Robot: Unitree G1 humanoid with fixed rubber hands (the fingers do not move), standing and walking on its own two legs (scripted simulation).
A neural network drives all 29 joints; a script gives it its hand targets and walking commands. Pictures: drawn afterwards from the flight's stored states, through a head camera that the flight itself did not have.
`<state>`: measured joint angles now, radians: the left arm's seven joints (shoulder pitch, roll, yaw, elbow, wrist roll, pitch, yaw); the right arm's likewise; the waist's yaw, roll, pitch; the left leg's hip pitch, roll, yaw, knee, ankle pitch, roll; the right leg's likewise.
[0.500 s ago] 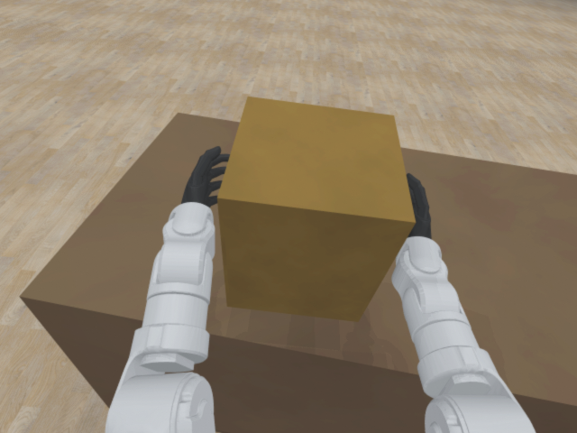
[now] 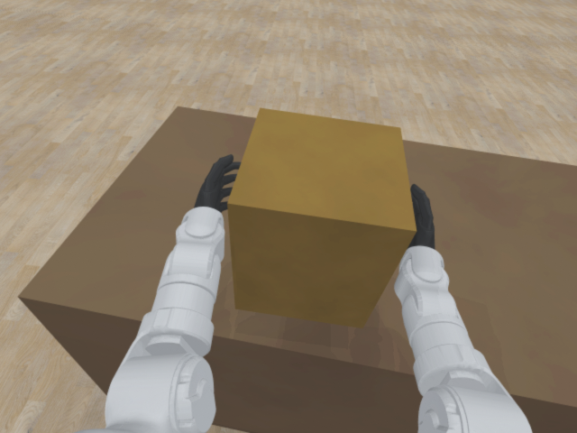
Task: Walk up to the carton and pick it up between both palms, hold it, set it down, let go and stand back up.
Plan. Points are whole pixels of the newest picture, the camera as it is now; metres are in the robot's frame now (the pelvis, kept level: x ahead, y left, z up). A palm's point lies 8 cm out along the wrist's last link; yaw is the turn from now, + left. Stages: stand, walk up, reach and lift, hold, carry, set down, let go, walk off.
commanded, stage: set down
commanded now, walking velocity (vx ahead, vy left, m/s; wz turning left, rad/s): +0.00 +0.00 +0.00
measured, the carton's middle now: (313, 223) +0.42 -0.06 +0.08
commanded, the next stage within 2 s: none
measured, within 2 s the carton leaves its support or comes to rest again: rests again in 1.96 s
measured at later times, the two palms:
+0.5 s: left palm (218, 212) +0.43 +0.09 +0.10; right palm (416, 250) +0.36 -0.21 +0.08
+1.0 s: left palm (230, 222) +0.44 +0.07 +0.06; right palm (418, 262) +0.35 -0.22 +0.05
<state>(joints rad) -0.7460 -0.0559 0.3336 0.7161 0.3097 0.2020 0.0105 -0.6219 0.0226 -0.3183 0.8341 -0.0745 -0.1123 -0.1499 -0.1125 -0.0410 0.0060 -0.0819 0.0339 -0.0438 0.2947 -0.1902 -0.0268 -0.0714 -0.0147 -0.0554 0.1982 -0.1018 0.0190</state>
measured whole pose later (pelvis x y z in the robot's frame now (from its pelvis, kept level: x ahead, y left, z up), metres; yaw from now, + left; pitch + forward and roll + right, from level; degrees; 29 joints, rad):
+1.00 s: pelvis +0.01 +0.01 +0.00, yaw -2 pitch +8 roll -1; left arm -0.80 -0.03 0.37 1.00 0.31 -0.02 0.03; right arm -0.61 0.09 -0.53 0.88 -0.26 -0.20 -0.11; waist -0.14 -0.01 -0.07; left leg -0.24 0.03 0.00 0.31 -0.20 -0.01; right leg -0.24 -0.02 -0.05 0.20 -0.09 0.03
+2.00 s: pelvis +0.01 +0.00 -0.01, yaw -3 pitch +17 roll -1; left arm -0.93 0.04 0.39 1.34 0.29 -0.30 0.05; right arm -0.67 0.10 -0.67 0.99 -0.39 -0.35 -0.12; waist -0.15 0.01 -0.11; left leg -0.45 0.04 0.02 0.34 -0.18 -0.02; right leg -0.47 -0.02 -0.06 0.27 -0.09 0.01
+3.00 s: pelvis +0.00 +0.01 -0.01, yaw -3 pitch +17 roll -1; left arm -0.94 0.01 0.55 1.29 0.42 -0.34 0.02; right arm -0.71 0.15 -0.82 0.96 -0.49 -0.41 -0.07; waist -0.14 -0.02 -0.07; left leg -0.48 0.04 0.03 0.37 -0.18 -0.02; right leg -0.50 -0.03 -0.06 0.28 -0.08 0.01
